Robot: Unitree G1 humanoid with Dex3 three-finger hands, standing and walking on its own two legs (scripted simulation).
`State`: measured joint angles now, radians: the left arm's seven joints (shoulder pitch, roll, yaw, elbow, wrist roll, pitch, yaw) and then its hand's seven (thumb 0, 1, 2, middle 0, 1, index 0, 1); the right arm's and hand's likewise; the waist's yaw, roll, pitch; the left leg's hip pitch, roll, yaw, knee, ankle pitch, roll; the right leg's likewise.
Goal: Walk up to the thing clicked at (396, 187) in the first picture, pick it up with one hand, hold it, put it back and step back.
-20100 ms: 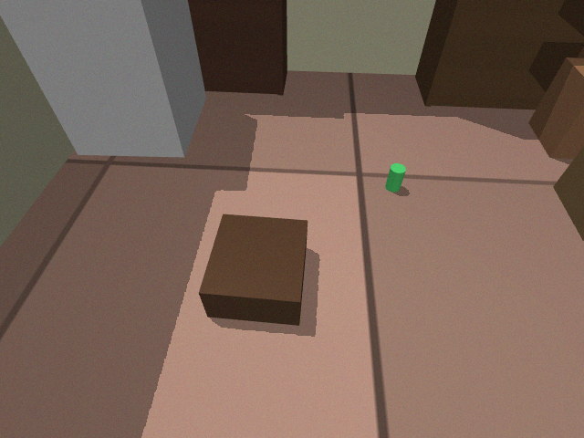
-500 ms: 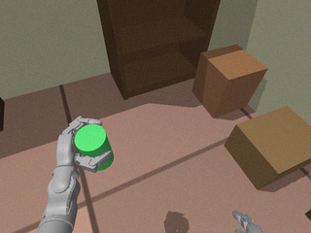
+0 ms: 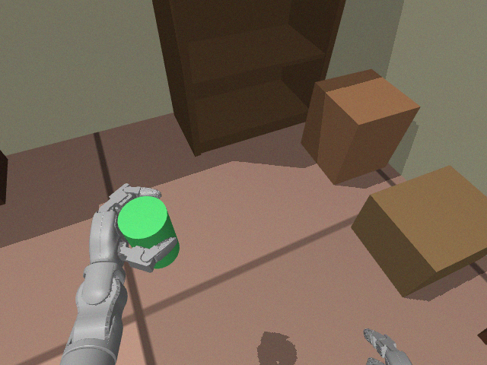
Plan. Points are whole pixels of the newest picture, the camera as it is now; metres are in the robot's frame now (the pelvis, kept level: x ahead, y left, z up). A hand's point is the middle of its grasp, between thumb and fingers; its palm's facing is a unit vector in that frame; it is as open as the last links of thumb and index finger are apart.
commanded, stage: crouch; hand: left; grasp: from the side
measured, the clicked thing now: (152, 234) +0.33 +0.17 +0.02
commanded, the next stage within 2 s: none
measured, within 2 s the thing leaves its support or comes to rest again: neither
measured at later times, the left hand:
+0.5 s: hand (155, 250) +0.33 +0.17 -0.04, palm faces +0.14 -0.99 +0.01, open 10.0 cm
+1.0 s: hand (170, 283) +0.36 +0.19 -0.29, palm faces +0.12 -0.99 -0.02, open 10.0 cm
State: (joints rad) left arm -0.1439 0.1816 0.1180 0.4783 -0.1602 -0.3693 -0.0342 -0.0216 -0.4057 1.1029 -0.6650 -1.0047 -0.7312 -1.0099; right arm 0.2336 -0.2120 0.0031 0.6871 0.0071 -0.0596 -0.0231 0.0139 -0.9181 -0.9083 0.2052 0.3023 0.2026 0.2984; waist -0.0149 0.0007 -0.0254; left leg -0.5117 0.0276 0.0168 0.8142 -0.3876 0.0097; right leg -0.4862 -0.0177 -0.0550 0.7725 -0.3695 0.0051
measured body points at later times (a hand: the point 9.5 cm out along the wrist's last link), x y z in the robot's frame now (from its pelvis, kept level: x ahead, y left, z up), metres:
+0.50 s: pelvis -0.01 +0.00 -0.04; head +0.08 +0.02 +0.40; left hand +0.32 +0.23 -0.04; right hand +0.12 -0.26 -0.14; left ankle +0.02 +0.11 -0.71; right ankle +0.02 -0.12 -0.71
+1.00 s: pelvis -0.05 +0.00 -0.24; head +0.14 +0.03 +0.16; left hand +0.35 +0.24 -0.28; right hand +0.07 -0.26 -0.38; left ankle +0.02 +0.11 -0.71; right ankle +0.01 -0.12 -0.71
